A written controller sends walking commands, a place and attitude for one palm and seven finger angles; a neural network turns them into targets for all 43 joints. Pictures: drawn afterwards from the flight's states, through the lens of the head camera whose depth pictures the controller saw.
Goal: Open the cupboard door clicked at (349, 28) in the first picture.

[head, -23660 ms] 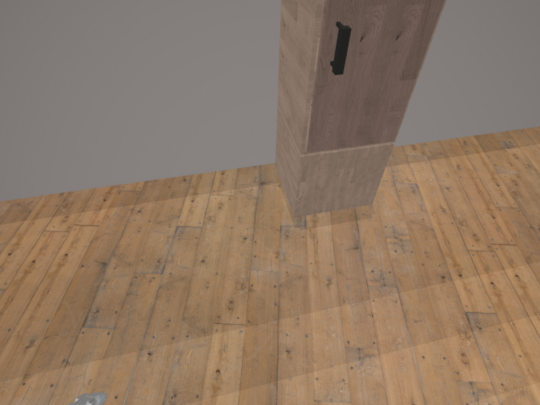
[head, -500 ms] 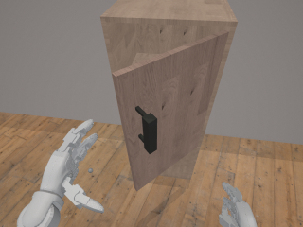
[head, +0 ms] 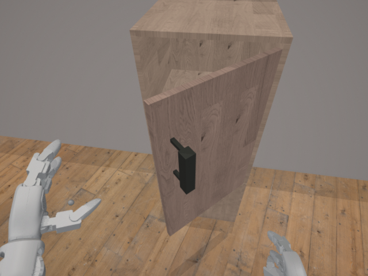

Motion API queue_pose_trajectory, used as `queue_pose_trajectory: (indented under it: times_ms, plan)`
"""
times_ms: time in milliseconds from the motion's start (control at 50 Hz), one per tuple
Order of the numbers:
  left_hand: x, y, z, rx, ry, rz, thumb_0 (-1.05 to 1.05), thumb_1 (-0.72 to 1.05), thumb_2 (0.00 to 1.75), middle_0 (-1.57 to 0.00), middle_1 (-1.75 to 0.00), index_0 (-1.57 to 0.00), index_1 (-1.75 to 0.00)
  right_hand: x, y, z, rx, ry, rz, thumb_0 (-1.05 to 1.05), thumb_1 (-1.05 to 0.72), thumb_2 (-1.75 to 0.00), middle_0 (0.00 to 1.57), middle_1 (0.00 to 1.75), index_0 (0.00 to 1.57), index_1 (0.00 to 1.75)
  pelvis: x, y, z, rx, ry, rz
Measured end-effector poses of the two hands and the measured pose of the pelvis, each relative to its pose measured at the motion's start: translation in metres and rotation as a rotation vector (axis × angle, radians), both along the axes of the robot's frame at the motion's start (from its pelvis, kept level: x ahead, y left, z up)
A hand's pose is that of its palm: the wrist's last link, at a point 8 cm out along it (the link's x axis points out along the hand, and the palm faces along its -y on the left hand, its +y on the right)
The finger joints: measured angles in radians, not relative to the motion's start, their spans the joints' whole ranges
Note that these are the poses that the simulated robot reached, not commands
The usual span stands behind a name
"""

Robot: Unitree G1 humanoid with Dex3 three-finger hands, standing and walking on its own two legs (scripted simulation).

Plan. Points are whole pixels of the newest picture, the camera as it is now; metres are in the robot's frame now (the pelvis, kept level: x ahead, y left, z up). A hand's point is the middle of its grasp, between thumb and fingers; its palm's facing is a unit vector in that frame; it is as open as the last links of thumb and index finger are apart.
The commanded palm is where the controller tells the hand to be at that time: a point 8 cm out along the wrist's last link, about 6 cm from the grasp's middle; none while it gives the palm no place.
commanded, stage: draw the hand back to the body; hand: left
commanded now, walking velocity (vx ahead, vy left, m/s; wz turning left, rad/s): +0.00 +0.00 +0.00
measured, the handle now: (181, 165) +0.34 +0.05 +0.07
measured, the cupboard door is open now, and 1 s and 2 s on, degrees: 46 46 46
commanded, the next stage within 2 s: step back with the hand held close in 0.64 s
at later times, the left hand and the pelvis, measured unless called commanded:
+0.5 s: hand (53, 195) +0.20 +0.25 +0.15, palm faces +0.45 -0.80 -0.38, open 7.6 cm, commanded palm +0.14 +0.29 +0.17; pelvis +0.00 -0.01 +0.00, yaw +0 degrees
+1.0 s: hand (46, 204) +0.18 +0.25 +0.15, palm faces +0.37 -0.79 -0.49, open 7.4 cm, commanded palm +0.12 +0.30 +0.17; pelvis -0.02 +0.00 +0.00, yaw +0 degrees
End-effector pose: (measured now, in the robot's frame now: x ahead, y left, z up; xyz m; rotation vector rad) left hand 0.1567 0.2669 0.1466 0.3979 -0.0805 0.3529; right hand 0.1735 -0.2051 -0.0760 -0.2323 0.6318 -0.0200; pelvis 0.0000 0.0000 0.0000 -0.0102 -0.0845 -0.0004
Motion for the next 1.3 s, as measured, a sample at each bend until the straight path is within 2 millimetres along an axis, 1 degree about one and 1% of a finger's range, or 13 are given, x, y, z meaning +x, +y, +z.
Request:
queue_pose_trajectory:
  times_ms: [180, 320, 380, 460, 560, 760, 880, 980, 1040, 1100, 1300]
  plan:
    - [0.0, 0.015, 0.013, 0.042, -0.03, 0.061, 0.0, 0.45, 0.71, -0.19, -0.3, -0.19, -0.3, 0.004, -0.014, 0.0, -0.012, 0.014, -0.031, 0.01, -0.9, -0.9, 0.2, 0.3, 0.2, 0.3, 0.004, -0.004, 0.002, -0.001, -0.006, -0.006]
    - [-0.003, 0.024, 0.025, 0.075, -0.061, 0.098, 0.01, 0.69, 0.81, -0.2, -0.3, -0.2, -0.3, 0.008, -0.022, 0.002, -0.016, 0.011, -0.044, 0.01, -0.91, -0.9, 0.2, 0.3, 0.2, 0.3, 0.006, -0.007, 0.002, -0.001, -0.008, -0.007]
    - [-0.005, 0.024, 0.025, 0.069, -0.064, 0.11, 0.01, 0.77, 0.85, -0.21, -0.3, -0.21, -0.3, 0.009, -0.023, 0.002, -0.015, 0.011, -0.044, 0.01, -0.91, -0.9, 0.2, 0.3, 0.2, 0.3, 0.005, -0.008, 0.002, -0.001, -0.009, -0.007]
    - [-0.005, 0.02, 0.022, 0.053, -0.058, 0.104, 0.01, 0.83, 0.87, -0.21, -0.3, -0.21, -0.3, 0.008, -0.024, 0.002, -0.014, 0.01, -0.042, 0.01, -0.91, -0.9, 0.2, 0.3, 0.2, 0.3, 0.004, -0.009, 0.003, 0.0, -0.01, -0.006]
    - [-0.005, 0.015, 0.02, 0.051, -0.053, 0.09, 0.01, 0.87, 0.89, -0.21, -0.3, -0.21, -0.3, 0.006, -0.024, 0.002, -0.009, 0.008, -0.045, 0.01, -0.91, -0.9, 0.2, 0.3, 0.2, 0.3, 0.003, -0.011, 0.003, 0.0, -0.012, -0.007]
    - [-0.009, 0.016, 0.023, 0.06, -0.062, 0.091, 0.02, 0.89, 0.9, -0.21, -0.3, -0.21, -0.3, -0.001, -0.024, 0.0, -0.001, 0.014, -0.047, 0.01, -0.91, -0.9, 0.2, 0.3, 0.2, 0.3, -0.001, -0.013, 0.003, -0.001, -0.017, -0.009]
    - [-0.011, 0.023, 0.033, 0.123, -0.082, 0.073, 0.02, 0.89, 0.9, -0.21, -0.3, -0.21, -0.3, -0.007, -0.028, 0.002, -0.012, 0.037, -0.064, 0.01, -0.9, -0.9, 0.2, 0.3, 0.2, 0.3, -0.008, -0.011, 0.002, -0.01, 0.028, 0.003]
    - [-0.015, 0.023, 0.026, 0.149, -0.022, 0.024, 0.02, 0.89, 0.9, -0.21, -0.3, -0.21, -0.3, -0.018, -0.036, 0.002, -0.039, 0.065, -0.111, 0.01, -0.9, -0.9, 0.2, 0.3, 0.2, 0.3, -0.018, -0.004, 0.001, -0.008, 0.063, -0.004]
    - [-0.021, 0.025, 0.022, 0.157, 0.005, 0.0, 0.02, 0.89, 0.9, -0.21, -0.3, -0.21, -0.3, -0.027, -0.038, 0.003, -0.054, 0.079, -0.137, 0.01, -0.91, -0.9, 0.2, 0.3, 0.2, 0.3, -0.025, 0.0, 0.0, -0.004, 0.072, -0.007]
    - [-0.028, 0.028, 0.022, 0.171, 0.003, -0.012, 0.02, 0.89, 0.9, -0.21, -0.3, -0.21, -0.3, -0.037, -0.037, 0.003, -0.066, 0.084, -0.153, 0.01, -0.91, -0.9, 0.2, 0.3, 0.2, 0.3, -0.034, 0.004, -0.002, -0.001, 0.074, -0.009]
    - [-0.064, 0.04, 0.025, 0.202, -0.093, -0.001, 0.02, 0.88, 0.9, -0.21, -0.3, -0.21, -0.3, -0.073, -0.02, 0.002, -0.068, 0.063, -0.131, 0.01, -0.91, -0.9, 0.2, 0.3, 0.2, 0.3, -0.07, 0.011, -0.01, -0.005, 0.072, -0.005]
